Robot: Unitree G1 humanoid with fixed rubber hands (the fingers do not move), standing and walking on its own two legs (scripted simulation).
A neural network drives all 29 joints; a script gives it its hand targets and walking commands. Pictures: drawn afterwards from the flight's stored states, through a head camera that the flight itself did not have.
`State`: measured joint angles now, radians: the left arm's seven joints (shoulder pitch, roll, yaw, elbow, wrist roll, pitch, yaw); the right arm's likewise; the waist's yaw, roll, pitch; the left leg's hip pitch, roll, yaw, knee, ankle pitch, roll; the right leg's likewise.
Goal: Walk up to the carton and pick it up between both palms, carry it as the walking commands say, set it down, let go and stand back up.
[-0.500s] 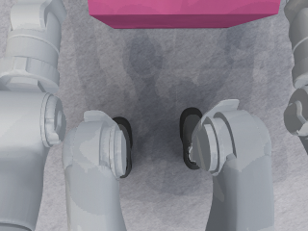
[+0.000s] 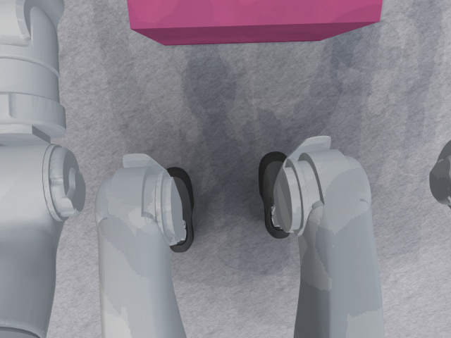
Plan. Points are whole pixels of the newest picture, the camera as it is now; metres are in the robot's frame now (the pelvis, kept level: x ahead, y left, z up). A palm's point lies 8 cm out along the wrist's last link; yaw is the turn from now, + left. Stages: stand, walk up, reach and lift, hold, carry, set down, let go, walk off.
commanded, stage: set down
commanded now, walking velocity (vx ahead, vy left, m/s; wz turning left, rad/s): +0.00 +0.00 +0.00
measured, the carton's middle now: out of the picture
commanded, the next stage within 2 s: let go in 1.12 s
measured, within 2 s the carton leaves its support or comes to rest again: neither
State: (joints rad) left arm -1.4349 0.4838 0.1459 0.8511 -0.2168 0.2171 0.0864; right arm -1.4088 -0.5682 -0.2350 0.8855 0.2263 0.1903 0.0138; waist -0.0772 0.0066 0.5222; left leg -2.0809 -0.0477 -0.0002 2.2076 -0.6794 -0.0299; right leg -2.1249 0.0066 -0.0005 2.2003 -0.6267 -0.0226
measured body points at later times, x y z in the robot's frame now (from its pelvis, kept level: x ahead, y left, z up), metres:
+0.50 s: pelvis -0.01 -0.01 +0.13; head +0.37 -0.04 +0.35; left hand +0.59 +0.17 -0.01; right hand +0.55 -0.32 +0.00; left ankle +0.10 +0.12 -0.35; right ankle +0.10 -0.11 -0.35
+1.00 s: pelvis +0.00 +0.00 +0.26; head +0.37 -0.04 +0.51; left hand +0.60 +0.18 +0.14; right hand +0.55 -0.32 +0.15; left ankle +0.09 +0.12 -0.35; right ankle +0.10 -0.11 -0.35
